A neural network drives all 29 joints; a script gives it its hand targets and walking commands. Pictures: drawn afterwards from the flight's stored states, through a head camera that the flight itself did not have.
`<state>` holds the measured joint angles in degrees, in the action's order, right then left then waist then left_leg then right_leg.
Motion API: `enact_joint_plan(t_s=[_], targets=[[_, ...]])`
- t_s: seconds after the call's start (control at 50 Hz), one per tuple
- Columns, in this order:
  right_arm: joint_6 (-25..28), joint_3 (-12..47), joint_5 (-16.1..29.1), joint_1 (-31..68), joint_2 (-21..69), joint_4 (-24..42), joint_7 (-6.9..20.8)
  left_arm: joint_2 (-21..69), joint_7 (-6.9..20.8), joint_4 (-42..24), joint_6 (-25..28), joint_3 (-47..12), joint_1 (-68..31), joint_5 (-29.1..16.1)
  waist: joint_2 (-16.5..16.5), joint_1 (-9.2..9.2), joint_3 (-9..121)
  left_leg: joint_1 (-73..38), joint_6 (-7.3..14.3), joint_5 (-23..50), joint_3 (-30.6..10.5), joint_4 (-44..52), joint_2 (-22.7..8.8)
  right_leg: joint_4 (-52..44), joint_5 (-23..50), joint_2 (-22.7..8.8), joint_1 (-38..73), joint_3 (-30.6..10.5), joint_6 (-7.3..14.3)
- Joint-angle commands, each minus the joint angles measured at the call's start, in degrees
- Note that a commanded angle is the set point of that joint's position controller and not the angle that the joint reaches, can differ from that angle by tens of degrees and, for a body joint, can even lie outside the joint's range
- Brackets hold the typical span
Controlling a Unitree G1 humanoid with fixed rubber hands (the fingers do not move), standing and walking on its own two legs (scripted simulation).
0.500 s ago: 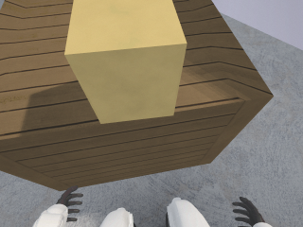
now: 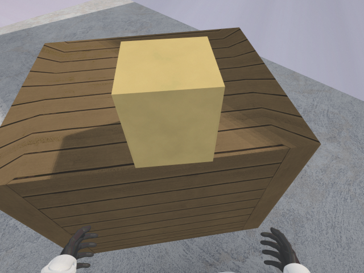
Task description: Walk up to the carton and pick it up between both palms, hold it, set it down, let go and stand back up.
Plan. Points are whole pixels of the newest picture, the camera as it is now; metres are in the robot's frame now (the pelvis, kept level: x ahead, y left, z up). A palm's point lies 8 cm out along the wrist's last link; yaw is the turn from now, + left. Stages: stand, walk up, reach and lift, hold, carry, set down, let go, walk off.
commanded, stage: reach and lift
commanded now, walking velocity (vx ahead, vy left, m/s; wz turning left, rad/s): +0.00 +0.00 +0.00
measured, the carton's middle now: (169, 105) +0.48 +0.01 +0.09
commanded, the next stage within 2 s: none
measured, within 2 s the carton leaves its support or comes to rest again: neither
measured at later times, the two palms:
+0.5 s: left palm (74, 234) +0.21 +0.23 -0.01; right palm (288, 237) +0.18 -0.22 -0.01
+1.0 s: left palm (74, 204) +0.25 +0.21 +0.05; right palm (291, 202) +0.22 -0.22 +0.04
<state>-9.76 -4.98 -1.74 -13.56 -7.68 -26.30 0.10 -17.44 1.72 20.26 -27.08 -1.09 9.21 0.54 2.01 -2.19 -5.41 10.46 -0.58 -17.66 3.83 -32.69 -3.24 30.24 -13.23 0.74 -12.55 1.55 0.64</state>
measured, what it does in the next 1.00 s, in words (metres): stands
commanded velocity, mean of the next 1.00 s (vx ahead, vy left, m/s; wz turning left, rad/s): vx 0.00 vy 0.00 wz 0.00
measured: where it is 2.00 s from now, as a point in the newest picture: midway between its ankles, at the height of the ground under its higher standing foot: outside the picture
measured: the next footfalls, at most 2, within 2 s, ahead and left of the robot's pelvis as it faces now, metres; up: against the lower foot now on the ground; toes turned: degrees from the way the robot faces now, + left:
none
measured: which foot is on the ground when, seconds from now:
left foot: down 0.00-1.00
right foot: down 0.00-1.00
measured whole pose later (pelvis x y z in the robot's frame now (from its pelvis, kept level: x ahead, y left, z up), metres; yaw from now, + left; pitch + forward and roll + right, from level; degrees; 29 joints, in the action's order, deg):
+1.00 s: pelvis +0.02 +0.00 +0.02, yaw -1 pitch -2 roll +0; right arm -13.8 -3.7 11.4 -14.9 -10.5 2.7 -2.4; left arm -12.6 -2.1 -1.8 -21.1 2.0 9.0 -9.4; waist 0.1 0.4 -1.9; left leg 3.2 -0.4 -10.6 5.3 -16.3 -2.2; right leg 15.1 -6.4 0.6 -6.3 -0.2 0.3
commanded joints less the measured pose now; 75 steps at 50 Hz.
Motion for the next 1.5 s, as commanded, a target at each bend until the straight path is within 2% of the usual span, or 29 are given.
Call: enact_joint_plan(t_s=[0.0, 0.08, 0.12, 0.28, 0.34, 0.44, 0.52, 0.58, 0.7, 0.84, 0.9, 0.94, 0.98, 1.04, 1.12, 1.2, 1.3, 1.34, 1.38, 1.42, 1.48], targets=[[2.43, -1.50, 0.05, 2.22, -6.41, 11.45, -0.87, -5.30, -0.60, -8.44, 3.40, 1.69, -4.86, -1.83, -3.57, -0.55, 3.57, 6.08, 0.43, -1.52, 1.53, 13.67, -0.75, -7.86, 2.38, -0.22, 9.20, -0.17, -0.67], [2.73, -0.04, 1.65, -0.75, -5.91, 14.68, -1.01, -5.18, -0.84, -10.58, 4.94, 3.12, -2.34, -1.43, -3.66, 0.45, 5.58, 0.21, 0.03, 5.09, 1.97, 14.70, 0.28, -10.42, 6.48, -0.25, 9.08, -0.52, -0.94], [3.30, 1.04, 2.70, -2.24, -5.61, 15.64, -1.07, -5.27, -1.34, -12.00, 6.04, 3.93, -1.27, -1.18, -2.59, 1.41, 6.56, -2.05, -0.35, 8.80, 2.18, 14.57, 0.77, -11.39, 9.05, -0.35, 9.18, -1.03, -0.81], [5.49, 1.76, 5.82, -7.05, -4.86, 22.59, -1.81, -3.90, -2.32, -19.23, 9.31, 4.60, 2.16, -2.16, 0.31, 1.78, 7.62, -8.11, -1.61, 17.23, 2.16, 15.44, 1.97, -14.15, 17.33, -0.83, 9.86, -2.25, -0.62], [6.21, 2.55, 6.81, -8.50, -5.05, 25.43, -1.94, -3.75, -2.85, -21.81, 10.30, 5.40, 4.27, -2.99, 0.07, 2.37, 8.25, -8.81, -1.88, 19.58, 1.63, 15.68, 2.29, -14.72, 19.63, -0.79, 11.06, -2.44, -0.48], [5.48, 2.49, 8.32, -10.38, -5.51, 28.97, -2.51, -3.46, -2.62, -24.86, 10.95, 4.97, 6.76, -5.02, 0.06, 1.74, 8.20, -10.30, -2.22, 23.54, 0.80, 16.22, 2.59, -15.62, 23.53, -0.64, 11.89, -2.67, -0.51], [4.84, 1.46, 9.21, -10.02, -6.65, 30.93, -2.63, -2.71, -2.84, -28.41, 11.09, 4.41, 6.90, -6.19, 0.97, 1.40, 7.59, -12.24, -3.34, 26.50, -0.05, 16.43, 2.20, -16.66, 22.54, 0.19, 10.17, -2.02, 0.33], [3.76, 0.64, 9.62, -7.86, -7.61, 33.65, -2.66, -2.30, -3.09, -30.54, 10.45, 3.38, 5.41, -7.94, -0.22, 0.76, 7.01, -13.32, -3.21, 25.56, -0.80, 16.82, 1.87, -17.53, 18.91, 0.73, 7.94, -1.59, 0.75], [0.99, -0.75, 11.06, -4.29, -7.91, 38.24, -2.20, -1.96, -3.77, -34.59, 9.07, 4.25, 1.93, -9.01, 0.17, 1.99, 8.32, -11.54, -2.69, 22.97, -1.09, 17.48, 1.35, -17.72, 14.91, 0.87, 7.75, -1.99, 1.10], [-1.83, -1.40, 12.32, 2.07, -7.73, 38.03, -1.81, -0.70, -4.13, -32.52, 7.42, 5.24, -4.97, -9.84, -0.74, 2.55, 7.14, -7.99, -1.16, 13.59, -1.39, 19.22, 0.85, -17.99, 8.01, 0.07, 5.71, -2.67, 1.26], [-1.86, -0.64, 13.00, 4.00, -7.81, 39.31, -2.22, -1.24, -3.91, -31.83, 7.72, 6.54, -5.98, -9.49, -1.41, 3.10, 7.94, -6.80, -0.50, 11.69, -0.94, 19.39, 1.43, -17.70, 8.12, -0.28, 7.53, -3.20, 0.73], [-0.98, -0.77, 13.49, 7.87, -7.28, 40.56, -2.68, -2.13, -4.03, -32.39, 8.87, 6.66, -9.95, -9.87, -1.85, 3.33, 10.42, -6.04, 0.06, 10.72, -0.63, 19.01, 1.76, -17.14, 7.75, -0.70, 7.81, -3.76, 0.58], [-0.81, 0.07, 13.85, 7.78, -6.87, 39.80, -3.10, -2.05, -4.16, -31.84, 9.71, 7.36, -10.06, -9.96, -1.70, 3.66, 10.22, -5.40, 0.27, 10.69, -0.49, 19.14, 1.83, -17.04, 8.15, -0.89, 9.12, -4.07, 0.51], [-0.27, 0.12, 13.99, 9.91, -7.25, 40.35, -3.65, -2.26, -3.98, -32.73, 10.58, 7.09, -12.46, -11.16, -1.95, 2.78, 12.05, -6.28, 0.28, 11.17, -0.64, 18.91, 2.04, -16.65, 9.28, -1.08, 10.20, -4.30, 0.35], [0.57, -0.49, 14.45, 13.72, -7.86, 41.86, -4.57, -3.31, -4.00, -33.91, 11.57, 7.19, -14.87, -11.96, -1.28, 2.69, 12.97, -6.01, 0.22, 12.11, -0.82, 18.53, 2.05, -15.71, 10.41, -0.95, 11.10, -4.48, 0.47], [1.00, 0.43, 15.21, 14.67, -8.14, 42.17, -5.31, -3.15, -3.68, -34.82, 11.73, 7.35, -15.86, -12.97, -2.25, 2.23, 13.87, -6.61, -0.01, 14.40, -0.96, 17.97, 2.23, -15.45, 12.68, -0.73, 12.14, -4.57, 0.32], [-1.13, 0.53, 16.48, 18.17, -9.35, 39.70, -5.95, -2.93, -3.25, -33.70, 8.30, 8.42, -18.44, -12.41, -2.14, 1.82, 11.61, -7.31, -0.05, 15.18, -1.33, 18.48, 2.15, -15.97, 13.03, -0.31, 12.09, -4.58, 0.44], [-1.78, 1.06, 17.84, 20.43, -9.99, 40.30, -6.20, -3.18, -3.31, -35.02, 7.03, 9.18, -20.21, -12.47, -2.13, 2.28, 13.13, -7.37, -0.05, 17.11, -1.01, 17.90, 2.38, -15.58, 15.10, -0.03, 12.59, -4.63, 0.19], [-2.07, 0.91, 18.47, 22.35, -11.35, 40.88, -6.41, -2.92, -3.52, -36.40, 5.71, 9.41, -21.39, -12.57, -2.44, 1.88, 15.38, -8.41, -0.34, 20.32, -1.26, 17.20, 2.24, -14.90, 17.91, 0.54, 13.09, -4.25, 0.21], [-2.42, 0.57, 19.16, 24.63, -12.23, 41.45, -6.62, -2.80, -3.49, -38.38, 4.17, 9.98, -23.30, -12.50, -1.13, 1.60, 17.54, -9.35, -1.04, 23.78, -1.45, 16.17, 2.41, -14.44, 21.37, 0.75, 13.60, -4.19, 0.34], [-3.33, 0.42, 20.10, 29.17, -13.50, 40.83, -6.75, -3.03, -3.74, -38.76, 1.47, 10.88, -27.27, -12.22, -0.86, 1.31, 20.18, -9.61, -1.61, 25.46, -1.38, 15.31, 2.65, -13.81, 23.75, 1.17, 14.10, -3.60, 0.18]])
